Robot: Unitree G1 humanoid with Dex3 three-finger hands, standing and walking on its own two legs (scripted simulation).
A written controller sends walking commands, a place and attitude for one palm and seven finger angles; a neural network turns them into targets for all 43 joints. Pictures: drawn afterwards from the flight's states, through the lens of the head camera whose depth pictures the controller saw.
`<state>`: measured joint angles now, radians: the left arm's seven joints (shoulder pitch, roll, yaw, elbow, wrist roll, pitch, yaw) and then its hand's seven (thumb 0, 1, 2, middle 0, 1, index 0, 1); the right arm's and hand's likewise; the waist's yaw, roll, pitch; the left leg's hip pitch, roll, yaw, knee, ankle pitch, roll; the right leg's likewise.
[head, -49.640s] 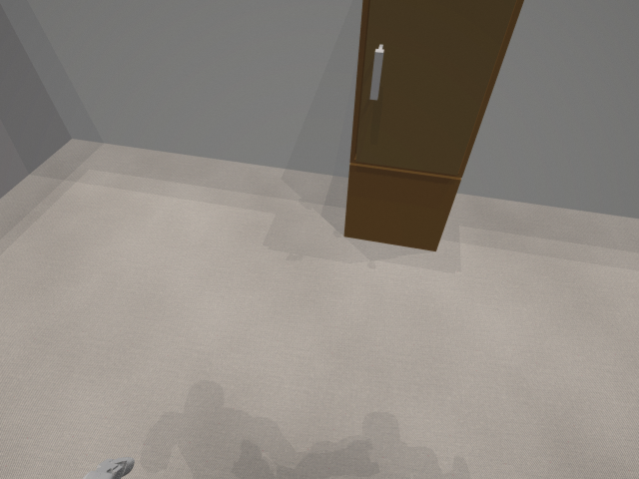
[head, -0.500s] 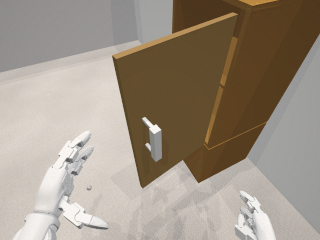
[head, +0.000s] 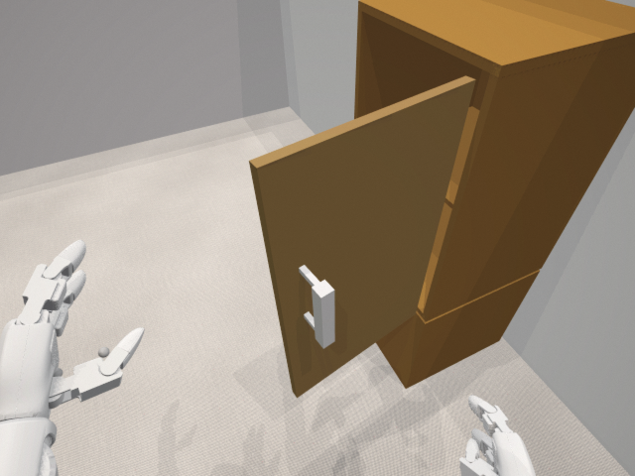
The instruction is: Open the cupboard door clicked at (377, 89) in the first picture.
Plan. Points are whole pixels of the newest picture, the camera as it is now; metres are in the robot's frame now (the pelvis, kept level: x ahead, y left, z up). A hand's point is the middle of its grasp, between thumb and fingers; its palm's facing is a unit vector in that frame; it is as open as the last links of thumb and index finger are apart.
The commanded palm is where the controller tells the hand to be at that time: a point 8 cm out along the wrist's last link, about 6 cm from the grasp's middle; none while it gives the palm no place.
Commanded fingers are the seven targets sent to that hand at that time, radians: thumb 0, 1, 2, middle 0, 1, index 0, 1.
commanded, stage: draw the hand back to the body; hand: left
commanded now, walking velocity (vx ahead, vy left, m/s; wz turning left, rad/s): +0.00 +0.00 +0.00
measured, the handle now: (315, 306) +0.36 +0.06 -0.01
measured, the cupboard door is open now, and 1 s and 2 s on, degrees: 100 100 100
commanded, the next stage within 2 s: step back with the hand held close in 0.52 s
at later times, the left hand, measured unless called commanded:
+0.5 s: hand (84, 350) +0.18 +0.25 +0.15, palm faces +0.43 -0.80 -0.41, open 7.5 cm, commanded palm +0.13 +0.29 +0.17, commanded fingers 0.00 0.90 0.90 -0.20 -0.30 -0.20 -0.30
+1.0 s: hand (66, 371) +0.16 +0.26 +0.15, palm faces +0.31 -0.79 -0.52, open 7.4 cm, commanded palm +0.10 +0.30 +0.18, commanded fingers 0.00 0.90 0.90 -0.20 -0.30 -0.20 -0.30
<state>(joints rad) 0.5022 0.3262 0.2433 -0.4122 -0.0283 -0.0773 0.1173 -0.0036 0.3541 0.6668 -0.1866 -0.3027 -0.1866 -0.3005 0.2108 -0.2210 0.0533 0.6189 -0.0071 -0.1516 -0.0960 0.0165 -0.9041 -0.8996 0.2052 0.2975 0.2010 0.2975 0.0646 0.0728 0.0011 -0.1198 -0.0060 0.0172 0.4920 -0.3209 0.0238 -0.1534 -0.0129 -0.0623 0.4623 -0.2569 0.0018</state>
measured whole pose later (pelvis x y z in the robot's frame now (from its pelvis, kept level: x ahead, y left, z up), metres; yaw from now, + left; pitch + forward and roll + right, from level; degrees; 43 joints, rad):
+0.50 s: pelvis -0.01 -0.01 +0.01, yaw -1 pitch -5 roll -1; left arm 0.47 0.33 0.31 -0.39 -0.03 -0.09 0.11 0.01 0.88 0.89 -0.21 -0.30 -0.21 -0.30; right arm 0.20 -0.23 0.02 0.66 -0.01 -0.14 -0.09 0.02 -0.90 -0.90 0.20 0.30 0.20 0.30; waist 0.07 0.06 0.04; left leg -0.04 0.01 0.02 0.40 -0.27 0.01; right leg -0.07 0.01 -0.06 0.36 -0.20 -0.01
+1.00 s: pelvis -0.04 +0.01 +0.00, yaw -1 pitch +0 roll -1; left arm 0.58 0.41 0.38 -0.48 -0.04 -0.15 0.10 0.01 0.89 0.90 -0.21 -0.30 -0.21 -0.30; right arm 0.16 -0.25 -0.02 0.58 0.00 -0.04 -0.10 0.02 -0.91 -0.90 0.20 0.30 0.20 0.30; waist 0.01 0.03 0.05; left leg -0.24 -0.01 0.04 0.47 -0.24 0.03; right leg -0.26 -0.01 -0.04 0.40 -0.14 0.01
